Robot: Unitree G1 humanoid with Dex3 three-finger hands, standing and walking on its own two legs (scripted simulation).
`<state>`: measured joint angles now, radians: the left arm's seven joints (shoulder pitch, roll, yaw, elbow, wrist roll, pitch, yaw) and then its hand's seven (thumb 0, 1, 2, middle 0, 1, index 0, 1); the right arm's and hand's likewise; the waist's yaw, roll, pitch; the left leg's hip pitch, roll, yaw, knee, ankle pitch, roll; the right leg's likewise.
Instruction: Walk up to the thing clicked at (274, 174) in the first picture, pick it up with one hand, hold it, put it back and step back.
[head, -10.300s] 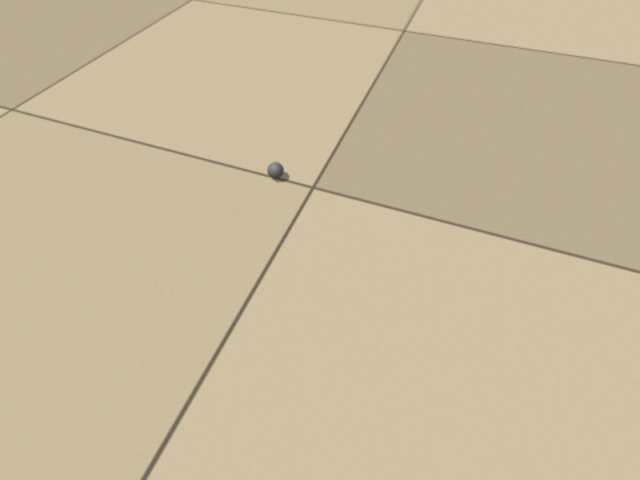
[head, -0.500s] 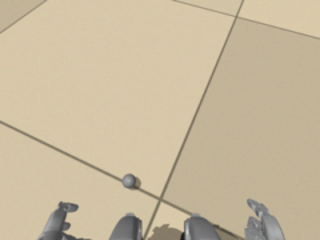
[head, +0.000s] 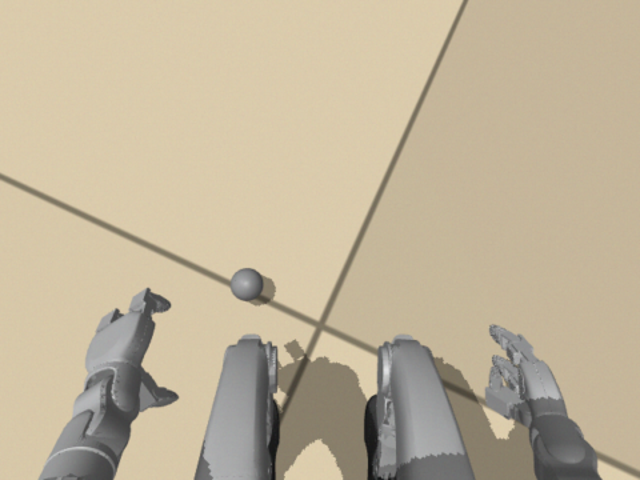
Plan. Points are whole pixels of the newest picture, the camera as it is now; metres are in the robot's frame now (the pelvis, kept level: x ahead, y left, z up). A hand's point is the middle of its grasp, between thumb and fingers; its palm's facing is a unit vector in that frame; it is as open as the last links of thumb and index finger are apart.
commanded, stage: rise first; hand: left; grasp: from above
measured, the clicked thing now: (246, 284) +0.44 +0.18 -0.49
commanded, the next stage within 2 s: approach in 1.74 s
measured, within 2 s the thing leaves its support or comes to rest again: neither
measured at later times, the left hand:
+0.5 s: hand (188, 319) +0.33 +0.25 -0.29, palm faces -0.48 -0.15 -0.86, open 13.9 cm
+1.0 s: hand (205, 304) +0.36 +0.23 -0.34, palm faces -0.46 -0.02 -0.89, open 14.1 cm
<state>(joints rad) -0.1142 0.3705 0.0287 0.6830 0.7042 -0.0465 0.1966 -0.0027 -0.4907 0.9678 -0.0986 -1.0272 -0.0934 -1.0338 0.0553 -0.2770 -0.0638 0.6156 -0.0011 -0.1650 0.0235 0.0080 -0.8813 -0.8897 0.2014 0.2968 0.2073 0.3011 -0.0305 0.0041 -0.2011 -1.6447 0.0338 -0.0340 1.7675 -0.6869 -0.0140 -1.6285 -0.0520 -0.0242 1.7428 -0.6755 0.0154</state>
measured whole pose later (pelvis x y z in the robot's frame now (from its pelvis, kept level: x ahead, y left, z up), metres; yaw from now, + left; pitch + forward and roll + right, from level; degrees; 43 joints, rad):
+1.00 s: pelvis -0.05 +0.00 -0.17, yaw -3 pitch +33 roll -4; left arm -0.75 0.51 0.02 1.33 1.22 -0.16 0.46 0.00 -0.53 1.03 -0.09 -1.00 -0.08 -1.00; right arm 0.11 -0.24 -0.03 0.78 -0.12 -0.07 0.10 0.00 -0.91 -0.89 0.20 0.30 0.21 0.30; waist -0.15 0.00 -0.12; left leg -2.22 0.03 -0.09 2.30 -0.67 -0.01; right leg -2.18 -0.03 -0.03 2.25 -0.65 0.02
